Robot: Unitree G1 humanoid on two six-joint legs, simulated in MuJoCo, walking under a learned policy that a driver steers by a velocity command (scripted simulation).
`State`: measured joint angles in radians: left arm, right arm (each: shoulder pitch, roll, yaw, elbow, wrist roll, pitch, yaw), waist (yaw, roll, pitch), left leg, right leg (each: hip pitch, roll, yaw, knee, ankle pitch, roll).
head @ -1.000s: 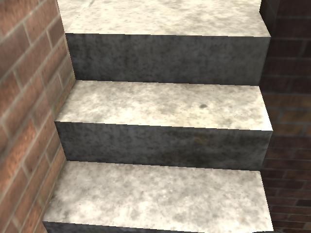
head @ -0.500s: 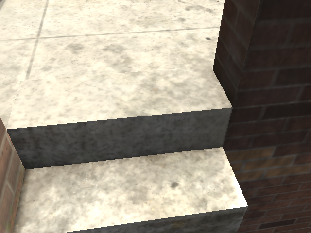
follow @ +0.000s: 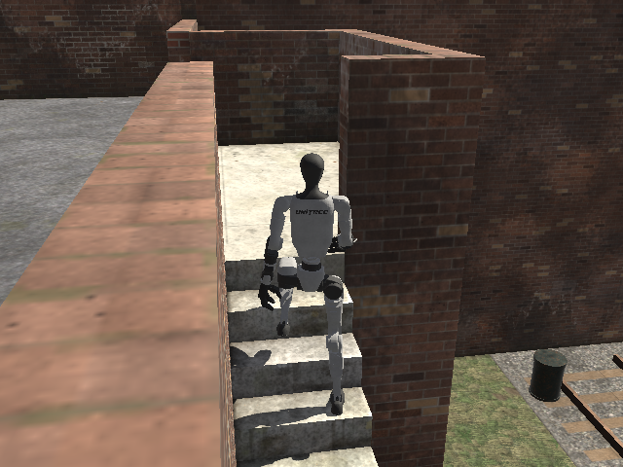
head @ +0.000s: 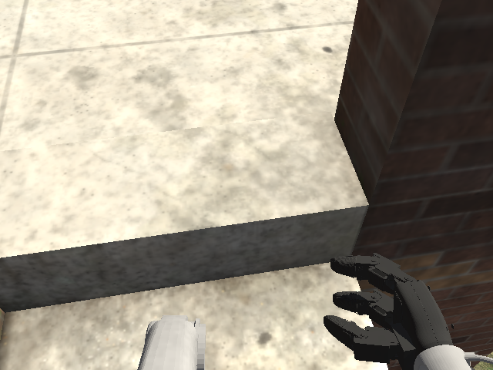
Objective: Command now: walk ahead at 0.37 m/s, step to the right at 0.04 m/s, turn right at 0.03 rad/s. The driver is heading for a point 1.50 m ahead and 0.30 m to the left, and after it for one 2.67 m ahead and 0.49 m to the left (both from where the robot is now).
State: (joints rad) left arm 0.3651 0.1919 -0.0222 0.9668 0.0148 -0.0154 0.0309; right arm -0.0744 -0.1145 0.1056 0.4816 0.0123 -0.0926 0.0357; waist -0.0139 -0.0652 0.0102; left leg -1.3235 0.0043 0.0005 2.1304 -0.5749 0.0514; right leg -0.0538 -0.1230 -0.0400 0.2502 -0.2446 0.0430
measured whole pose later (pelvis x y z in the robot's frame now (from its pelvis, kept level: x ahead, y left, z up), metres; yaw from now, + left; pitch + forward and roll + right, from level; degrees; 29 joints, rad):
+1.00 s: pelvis +0.14 +0.01 +0.17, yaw +10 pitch +3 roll -2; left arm 0.15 0.19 0.00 0.71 0.04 -0.02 0.09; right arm 0.16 -0.28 -0.05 0.64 -0.04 0.08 -0.03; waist 0.01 0.05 -0.04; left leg -0.58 0.00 -0.09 1.44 -0.59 -0.09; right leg -0.29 -0.07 -0.20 0.50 -0.25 0.00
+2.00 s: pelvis +0.15 +0.01 +0.15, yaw +11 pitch +3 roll +0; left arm 0.17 0.19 -0.01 0.66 -0.02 0.00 0.02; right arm 0.18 -0.29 -0.04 0.74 0.01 0.04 -0.07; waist 0.00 0.05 -0.04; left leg -0.35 0.11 0.07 0.74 -0.44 -0.01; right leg -0.40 0.01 -0.03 0.74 -0.41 -0.05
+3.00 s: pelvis +0.30 +0.00 +0.30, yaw +13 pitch -1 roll +1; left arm 0.05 0.11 -0.07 0.46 -0.01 -0.07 -0.04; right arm 0.52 -0.20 0.00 0.77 -0.02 0.05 -0.03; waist -0.06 -0.03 -0.05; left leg -0.38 -0.16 -0.02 1.00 -0.72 0.12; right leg -0.89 0.01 0.08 1.87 -0.41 0.07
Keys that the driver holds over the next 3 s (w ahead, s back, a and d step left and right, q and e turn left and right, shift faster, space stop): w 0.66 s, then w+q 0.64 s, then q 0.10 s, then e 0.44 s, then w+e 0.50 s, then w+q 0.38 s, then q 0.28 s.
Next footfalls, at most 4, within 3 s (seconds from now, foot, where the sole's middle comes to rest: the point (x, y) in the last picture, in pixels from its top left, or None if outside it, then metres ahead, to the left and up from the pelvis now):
0.08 left None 0.14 0.14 -0.60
0.60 right None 0.20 -0.12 -0.60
1.14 left None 0.12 0.17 -0.60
1.54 right None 0.20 -0.04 -0.60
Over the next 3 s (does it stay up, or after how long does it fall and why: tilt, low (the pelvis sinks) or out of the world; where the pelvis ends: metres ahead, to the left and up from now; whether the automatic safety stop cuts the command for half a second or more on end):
stays up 0.30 0.00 0.30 its command is cut before an obstacle after 0.3 s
